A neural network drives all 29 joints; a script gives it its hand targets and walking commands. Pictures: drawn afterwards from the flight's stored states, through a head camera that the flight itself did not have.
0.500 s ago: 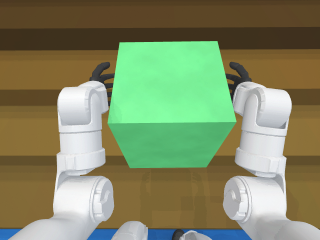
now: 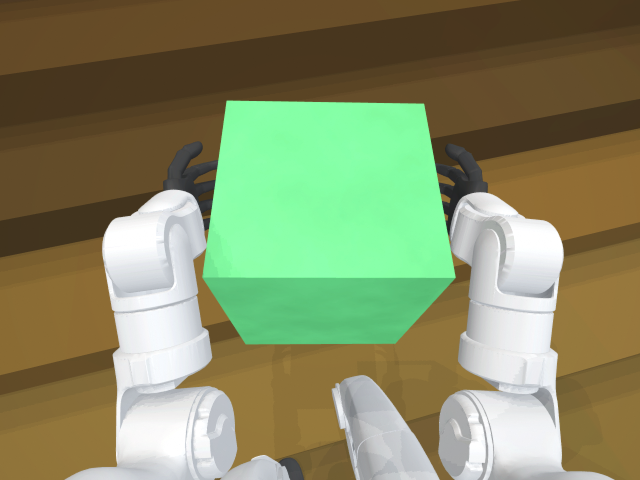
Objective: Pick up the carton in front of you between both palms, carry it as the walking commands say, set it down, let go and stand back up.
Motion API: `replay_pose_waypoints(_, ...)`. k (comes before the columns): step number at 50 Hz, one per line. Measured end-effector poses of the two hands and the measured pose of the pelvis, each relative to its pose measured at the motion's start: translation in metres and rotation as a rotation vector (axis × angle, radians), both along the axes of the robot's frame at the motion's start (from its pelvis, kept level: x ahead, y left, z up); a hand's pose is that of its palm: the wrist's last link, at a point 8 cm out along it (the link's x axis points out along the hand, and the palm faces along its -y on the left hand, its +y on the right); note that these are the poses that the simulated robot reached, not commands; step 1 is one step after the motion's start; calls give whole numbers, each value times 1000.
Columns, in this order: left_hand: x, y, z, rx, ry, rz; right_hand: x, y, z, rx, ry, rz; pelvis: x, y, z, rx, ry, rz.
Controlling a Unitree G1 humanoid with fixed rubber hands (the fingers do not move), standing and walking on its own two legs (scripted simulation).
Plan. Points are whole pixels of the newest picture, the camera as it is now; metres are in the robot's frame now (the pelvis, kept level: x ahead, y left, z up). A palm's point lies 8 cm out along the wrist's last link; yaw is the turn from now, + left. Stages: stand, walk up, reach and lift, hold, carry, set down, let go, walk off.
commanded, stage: carry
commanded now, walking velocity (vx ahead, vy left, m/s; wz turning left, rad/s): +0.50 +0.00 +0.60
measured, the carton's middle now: (323, 239) +0.38 -0.05 +0.03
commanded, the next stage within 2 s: none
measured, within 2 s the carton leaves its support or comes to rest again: neither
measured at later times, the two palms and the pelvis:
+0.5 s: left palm out of the picture +0.58 +0.25 +0.32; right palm out of the picture +0.71 -0.02 +0.33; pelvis +0.29 -0.05 +0.15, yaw +16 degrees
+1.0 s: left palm out of the picture +0.89 +0.39 +0.37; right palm out of the picture +0.97 +0.10 +0.37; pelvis +0.56 +0.14 +0.25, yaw +20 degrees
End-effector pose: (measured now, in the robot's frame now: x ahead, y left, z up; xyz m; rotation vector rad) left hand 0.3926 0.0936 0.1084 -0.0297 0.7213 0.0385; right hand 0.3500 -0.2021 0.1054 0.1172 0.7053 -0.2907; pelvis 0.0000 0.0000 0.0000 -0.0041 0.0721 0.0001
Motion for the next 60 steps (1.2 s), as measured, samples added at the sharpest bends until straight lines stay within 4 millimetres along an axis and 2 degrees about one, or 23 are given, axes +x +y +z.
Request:
replay_pose_waypoints(3,42,-5,39,-13,-75,-16,43,-5,46,-32,-72,-1,40,-3,16,-25,5,4)
replay_pose_waypoints(6,84,-2,74,-16,-150,-4,93,-3,90,-72,-142,36,83,-10,21,-36,-2,36)
replay_pose_waypoints(9,122,11,100,2,-167,41,151,9,121,-86,-157,104,129,-20,27,-54,5,59)
replay_pose_waypoints(12,151,35,120,49,-130,125,212,32,141,-78,-125,217,176,-33,38,-67,-2,95)
replay_pose_waypoints(14,160,56,132,82,-85,195,248,56,150,-64,-88,306,196,-40,53,-72,-7,120)
replay_pose_waypoints(16,161,79,140,95,-28,265,273,83,158,-55,-38,384,213,-45,74,-71,-14,139)
replay_pose_waypoints(21,162,125,175,81,50,425,319,143,189,-32,32,525,255,-52,124,-28,-29,219)
replay_pose_waypoints(25,184,152,214,91,10,512,358,178,220,6,-9,586,291,-48,146,2,-33,286)
replay_pose_waypoints(29,218,171,240,104,-15,541,396,198,237,21,-35,607,334,-30,155,9,-27,338)
replay_pose_waypoints(35,283,203,245,126,15,518,456,230,236,20,-11,620,407,18,161,51,-36,385)
replay_pose_waypoints(39,342,234,235,121,59,506,511,259,223,-1,30,617,456,55,165,84,-3,399)
replay_pose_waypoints(42,395,260,227,112,82,465,551,279,214,-1,58,574,491,95,173,93,-3,397)
replay_pose_waypoints(44,429,276,226,82,85,436,571,289,216,-18,66,536,506,112,188,94,-9,398)
replay_pose_waypoints(46,456,287,230,35,86,425,586,296,225,-42,74,506,521,120,208,92,-5,383)
replay_pose_waypoints(49,489,297,251,-10,71,418,610,303,250,-35,64,452,547,135,241,82,2,351)
replay_pose_waypoints(53,539,304,300,-20,-25,378,649,306,304,-1,-29,370,587,157,276,56,-2,300)
replay_pose_waypoints(57,598,305,353,-19,-134,316,691,305,363,-38,-139,321,638,172,295,22,-17,263)
replay_pose_waypoints(60,643,306,383,-13,-160,272,727,305,400,-78,-165,305,683,180,306,-11,-43,241)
